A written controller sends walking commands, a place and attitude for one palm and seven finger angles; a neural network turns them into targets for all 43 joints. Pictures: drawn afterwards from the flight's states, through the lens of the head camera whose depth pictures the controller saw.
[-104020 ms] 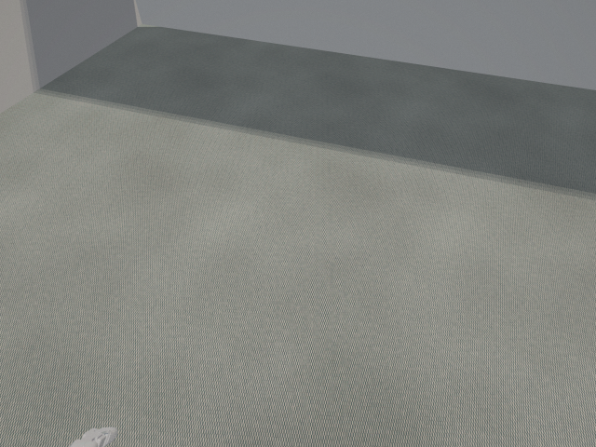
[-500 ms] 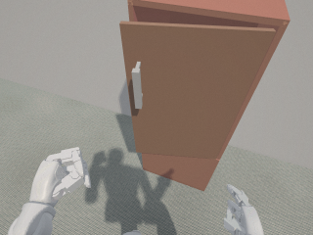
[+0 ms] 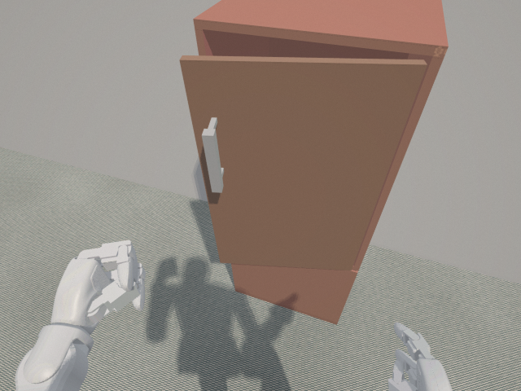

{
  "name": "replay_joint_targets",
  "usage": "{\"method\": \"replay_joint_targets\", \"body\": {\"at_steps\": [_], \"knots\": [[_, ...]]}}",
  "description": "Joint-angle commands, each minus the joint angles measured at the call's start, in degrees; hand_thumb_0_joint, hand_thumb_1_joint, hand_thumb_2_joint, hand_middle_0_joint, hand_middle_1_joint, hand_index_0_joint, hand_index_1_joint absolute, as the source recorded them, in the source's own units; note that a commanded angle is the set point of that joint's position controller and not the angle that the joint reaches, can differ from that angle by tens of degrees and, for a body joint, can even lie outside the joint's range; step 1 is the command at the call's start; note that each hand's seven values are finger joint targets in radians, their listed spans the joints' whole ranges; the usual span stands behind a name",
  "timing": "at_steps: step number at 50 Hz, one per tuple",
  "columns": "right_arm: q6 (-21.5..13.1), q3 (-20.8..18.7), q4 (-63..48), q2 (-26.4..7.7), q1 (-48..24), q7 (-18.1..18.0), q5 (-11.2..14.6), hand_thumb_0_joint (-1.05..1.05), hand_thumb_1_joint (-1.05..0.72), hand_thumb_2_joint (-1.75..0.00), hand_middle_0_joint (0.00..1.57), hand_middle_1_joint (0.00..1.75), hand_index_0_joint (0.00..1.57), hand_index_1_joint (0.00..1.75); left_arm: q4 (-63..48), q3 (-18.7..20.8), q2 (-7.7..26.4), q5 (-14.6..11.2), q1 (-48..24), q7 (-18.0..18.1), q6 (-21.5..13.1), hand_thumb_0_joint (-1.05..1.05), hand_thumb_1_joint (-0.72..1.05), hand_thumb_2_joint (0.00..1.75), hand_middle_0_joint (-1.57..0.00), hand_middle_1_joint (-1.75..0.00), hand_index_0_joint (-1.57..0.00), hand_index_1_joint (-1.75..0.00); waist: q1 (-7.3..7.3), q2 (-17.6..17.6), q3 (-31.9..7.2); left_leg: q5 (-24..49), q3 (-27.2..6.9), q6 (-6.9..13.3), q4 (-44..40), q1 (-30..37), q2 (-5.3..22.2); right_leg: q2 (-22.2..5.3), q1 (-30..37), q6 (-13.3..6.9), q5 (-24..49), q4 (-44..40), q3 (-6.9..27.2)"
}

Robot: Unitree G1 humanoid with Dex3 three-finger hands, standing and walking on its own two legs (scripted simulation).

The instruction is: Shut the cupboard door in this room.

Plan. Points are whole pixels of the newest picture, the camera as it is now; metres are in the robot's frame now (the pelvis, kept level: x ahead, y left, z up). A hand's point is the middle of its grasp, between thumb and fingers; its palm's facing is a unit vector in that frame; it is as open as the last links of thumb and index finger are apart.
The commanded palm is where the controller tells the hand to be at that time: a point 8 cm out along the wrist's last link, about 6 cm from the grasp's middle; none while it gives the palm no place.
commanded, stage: raise the hand and make a fist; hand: left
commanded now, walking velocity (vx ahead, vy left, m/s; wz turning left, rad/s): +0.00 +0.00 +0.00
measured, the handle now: (215, 156) +0.50 +0.13 +0.10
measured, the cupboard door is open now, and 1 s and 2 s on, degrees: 15 15 15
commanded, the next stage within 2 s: bring the fist close to the handle in 0.14 s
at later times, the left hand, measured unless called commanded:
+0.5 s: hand (161, 258) +0.27 +0.16 +0.10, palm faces -0.03 -1.00 -0.03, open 3.1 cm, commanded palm +0.25 +0.21 +0.11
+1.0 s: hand (202, 216) +0.35 +0.12 +0.11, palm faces -0.04 -1.00 -0.02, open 3.1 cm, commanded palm +0.33 +0.17 +0.11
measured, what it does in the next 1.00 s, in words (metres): stands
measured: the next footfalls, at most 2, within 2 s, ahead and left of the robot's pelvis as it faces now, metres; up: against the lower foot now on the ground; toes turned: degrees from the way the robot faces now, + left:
none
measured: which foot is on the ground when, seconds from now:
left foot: down 0.00-1.00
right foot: down 0.00-1.00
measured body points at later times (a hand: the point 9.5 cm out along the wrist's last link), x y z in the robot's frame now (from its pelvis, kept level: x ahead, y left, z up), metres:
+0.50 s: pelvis +0.00 +0.00 +0.00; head +0.01 -0.02 +0.45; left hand +0.27 +0.22 +0.11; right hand +0.18 -0.23 -0.08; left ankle +0.05 +0.11 -0.71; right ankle -0.02 -0.11 -0.71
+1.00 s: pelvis +0.01 +0.00 +0.00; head +0.01 -0.02 +0.45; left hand +0.34 +0.17 +0.11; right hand +0.16 -0.24 -0.09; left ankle +0.05 +0.11 -0.71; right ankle -0.02 -0.11 -0.71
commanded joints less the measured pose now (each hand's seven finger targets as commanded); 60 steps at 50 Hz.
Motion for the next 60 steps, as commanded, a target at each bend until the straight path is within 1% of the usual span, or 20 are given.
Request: {"method": "replay_joint_targets", "body": {"at_steps": [1, 12, 16, 23, 24, 25, 29, 32, 34, 35, 38, 40, 44, 48, 49, 53, 54, 57, 59, 60], "knots": [[-3.48, -2.57, -9.53, -5.49, -6.13, -0.32, 0.03, 0.00, -0.90, -0.90, 0.20, 0.30, 0.20, 0.30, -12.90, 4.92, 7.90, -0.62, -8.43, 0.23, -5.27, 0.00, 0.90, 0.90, -1.30, -1.50, -1.30, -1.50, 0.39, -1.03, -6.07, 5.00, -0.99, 1.41, -5.45, 8.55, -1.41, -0.02, -3.72, 1.01, 10.57, -8.37, 2.46], [-2.89, -2.54, -9.59, -5.48, -6.32, -0.44, 0.12, 0.00, -0.90, -0.90, 0.20, 0.30, 0.20, 0.30, -11.78, 4.99, 7.80, -1.21, -8.43, -0.71, -4.80, 0.00, 0.90, 0.90, -1.30, -1.50, -1.30, -1.50, 0.40, -1.81, -6.23, 5.40, -0.78, 1.53, -4.89, 8.31, -1.54, -0.37, -3.48, 1.39, 11.80, -8.67, 3.22], [-2.92, -2.41, -8.31, -5.71, -6.07, -0.80, 0.10, 0.00, -0.90, -0.90, 0.20, 0.30, 0.20, 0.30, -9.84, 2.23, 6.57, -0.43, -17.07, 0.13, -4.98, 0.00, 0.90, 0.90, -1.30, -1.50, -1.30, -1.50, -1.26, -2.29, -4.74, 3.20, -1.39, 1.60, -4.78, 8.10, -1.34, -0.21, -5.78, 1.38, 8.61, -8.82, 3.00], [-2.31, -2.48, -7.92, -5.52, -6.17, -0.41, 0.04, 0.00, -0.90, -0.90, 0.20, 0.30, 0.20, 0.30, -5.60, 1.12, 5.74, 1.24, -21.79, 1.89, -3.57, 0.00, 0.90, 0.90, -1.30, -1.50, -1.30, -1.50, -0.25, -2.29, -9.70, 6.81, -1.23, 1.61, -5.19, 10.44, -1.42, -0.32, -3.58, 1.00, 13.93, -7.29, 2.23], [-1.94, -2.54, -7.69, -5.75, -6.08, -0.33, 0.02, 0.00, -0.90, -0.90, 0.20, 0.30, 0.20, 0.30, -3.67, 2.33, 7.25, 1.66, -20.97, 2.38, -3.12, 0.00, 0.90, 0.90, -1.30, -1.50, -1.30, -1.50, 0.06, -3.93, -9.32, 7.22, -1.07, 1.68, -5.00, 9.62, -1.32, -0.29, -3.07, 1.15, 14.27, -7.54, 2.57], [-1.77, -2.36, -8.03, -5.27, -6.78, -0.08, 0.02, 0.00, -0.90, -0.90, 0.20, 0.30, 0.20, 0.30, -4.60, -0.30, 4.61, 1.88, -23.69, 2.57, -3.08, 0.00, 0.90, 0.90, -1.30, -1.50, -1.30, -1.50, -0.41, -2.70, -9.35, 7.47, -0.84, 1.72, -5.19, 10.20, -1.45, -0.52, -3.47, 1.20, 14.91, -7.37, 2.47], [-0.75, -2.40, -8.13, -5.41, -6.74, 0.56, -0.19, 0.00, -0.90, -0.90, 0.20, 0.30, 0.20, 0.30, -2.72, 0.10, 4.84, 2.96, -23.77, 4.84, -2.37, 0.00, 0.90, 0.90, -1.30, -1.50, -1.30, -1.50, 0.14, -3.51, -9.10, 8.21, -0.68, 1.56, -5.58, 10.28, -1.23, -0.25, -3.10, 1.06, 15.72, -7.08, 1.88], [-0.02, -2.46, -8.15, -5.02, -7.08, 0.96, -0.25, 0.00, -0.90, -0.90, 0.20, 0.30, 0.20, 0.30, -2.65, -2.55, 2.24, 3.92, -28.28, 6.43, -2.40, 0.00, 0.90, 0.90, -1.30, -1.50, -1.30, -1.50, -0.53, -2.40, -8.85, 7.55, -0.48, 1.42, -5.99, 11.14, -1.15, -0.18, -4.02, 0.95, 14.99, -7.13, 1.63], [0.68, -2.73, -7.53, -5.52, -6.71, 0.97, -0.48, 0.00, -0.90, -0.90, 0.20, 0.30, 0.20, 0.30, -0.87, 0.22, 5.07, 4.51, -28.72, 7.74, -2.50, 0.00, 0.90, 0.90, -1.30, -1.50, -1.30, -1.50, -0.32, -5.00, -9.57, 8.02, -0.36, 1.55, -5.70, 10.71, -1.00, -0.05, -3.24, 1.06, 15.34, -7.32, 2.08], [0.95, -2.61, -7.78, -5.16, -7.04, 1.13, -0.50, 0.00, -0.90, -0.90, 0.20, 0.30, 0.20, 0.30, -1.32, -2.15, 2.72, 4.74, -30.83, 7.84, -2.63, 0.00, 0.90, 0.90, -1.30, -1.50, -1.30, -1.50, -0.71, -4.42, -10.25, 8.58, -0.15, 1.59, -5.68, 11.10, -1.20, -0.30, -3.00, 1.07, 16.34, -7.02, 2.06], [1.63, -2.64, -7.41, -4.97, -7.14, 1.27, -0.41, 0.00, -0.90, -0.90, 0.20, 0.30, 0.20, 0.30, -0.46, -2.78, 2.21, 5.27, -33.83, 8.50, -3.01, 0.00, 0.90, 0.90, -1.30, -1.50, -1.30, -1.50, -0.81, -1.35, -10.77, 8.87, -0.07, 1.23, -5.74, 12.19, -1.12, -0.11, -3.45, 0.71, 16.59, -6.68, 1.80], [2.27, -2.62, -6.85, -5.09, -7.03, 1.28, -0.41, 0.00, -0.90, -0.90, 0.20, 0.30, 0.20, 0.30, 1.70, -4.53, 0.95, 5.81, -37.96, 9.11, -2.95, 0.00, 0.90, 0.90, -1.30, -1.50, -1.30, -1.50, -1.84, -3.28, -9.40, 7.95, -0.30, 1.39, -5.82, 11.72, -0.92, -0.09, -4.34, 0.89, 15.52, -7.09, 1.78], [3.26, -2.90, -5.80, -5.61, -6.42, 1.10, -0.51, 0.00, -0.90, -0.90, 0.20, 0.30, 0.20, 0.30, 6.65, -2.69, 2.73, 6.22, -41.71, 10.10, -2.75, 0.00, 0.90, 0.90, -1.30, -1.50, -1.30, -1.50, -1.59, -4.79, -10.93, 7.70, -0.45, 1.33, -5.74, 11.71, -0.91, 0.06, -3.99, 0.84, 15.18, -7.32, 1.97], [3.90, -2.99, -5.53, -5.05, -6.34, 1.48, -0.43, 0.00, -0.90, -0.90, 0.20, 0.30, 0.20, 0.30, 8.67, -6.31, -1.37, 6.77, -47.76, 11.04, -3.07, 0.00, 0.90, 0.90, -1.30, -1.50, -1.30, -1.50, -2.08, -2.00, -12.53, 8.49, -0.56, 1.00, -5.67, 13.65, -0.86, 0.09, -4.85, 0.53, 15.90, -6.76, 1.55], [4.16, -3.14, -5.21, -5.47, -5.85, 1.47, -0.65, 0.00, -0.90, -0.90, 0.20, 0.30, 0.20, 0.30, 10.55, -5.05, -0.01, 6.98, -47.70, 11.61, -3.10, 0.00, 0.90, 0.90, -1.30, -1.50, -1.30, -1.50, -2.13, -5.23, -12.89, 9.00, -0.60, 1.25, -5.33, 12.96, -0.75, 0.14, -4.31, 0.77, 16.61, -6.85, 1.73], [5.46, -3.15, -4.66, -5.22, -5.74, 1.79, -0.53, 0.00, -0.90, -0.90, 0.20, 0.30, 0.20, 0.30, 15.15, -5.41, -0.84, 7.58, -53.31, 13.00, -3.40, 0.00, 0.90, 0.90, -1.30, -1.50, -1.30, -1.50, -2.47, -3.69, -11.97, 8.08, -0.19, 1.03, -5.44, 12.40, -0.83, 0.09, -5.44, 0.69, 15.90, -6.98, 2.01], [5.74, -3.28, -4.35, -5.51, -5.22, 1.76, -0.72, 0.00, -0.90, -0.90, 0.20, 0.30, 0.20, 0.30, 16.65, -4.66, 0.02, 7.81, -54.55, 13.55, -3.57, 0.00, 0.90, 0.90, -1.30, -1.50, -1.30, -1.50, -2.55, -5.89, -12.32, 7.87, -0.27, 1.18, -5.39, 11.74, -0.75, 0.13, -5.16, 0.90, 15.54, -7.10, 2.06], [6.43, -3.38, -4.21, -5.11, -5.12, 2.07, -0.72, 0.00, -0.90, -0.90, 0.20, 0.30, 0.20, 0.30, 18.56, -6.05, -1.97, 8.36, -59.30, 14.55, -4.39, 0.00, 0.90, 0.90, -1.30, -1.50, -1.30, -1.50, -2.91, -3.01, -13.59, 8.60, 0.09, 0.99, -5.09, 12.64, -0.83, 0.13, -5.68, 0.70, 16.40, -6.62, 2.09], [6.80, -3.68, -3.35, -5.62, -3.99, 2.05, -0.99, 0.00, -0.90, -0.90, 0.20, 0.30, 0.20, 0.30, 22.18, -3.26, 0.83, 8.69, -61.08, 15.43, -4.93, 0.00, 0.90, 0.90, -1.30, -1.50, -1.30, -1.50, -2.90, -5.91, -13.98, 8.67, -0.05, 1.11, -4.66, 11.53, -0.66, 0.31, -5.48, 0.86, 16.58, -6.63, 2.35], [7.07, -3.71, -3.41, -5.55, -4.05, 2.12, -1.00, 0.00, -0.90, -0.90, 0.20, 0.30, 0.20, 0.30, 22.45, -3.80, 0.20, 8.82, -62.86, 15.66, -5.46, 0.00, 0.90, 0.90, -1.30, -1.50, -1.30, -1.50, -3.16, -4.79, -14.94, 8.80, 0.07, 1.09, -4.75, 11.66, -0.75, 0.16, -5.40, 0.83, 16.92, -6.42, 2.53]]}}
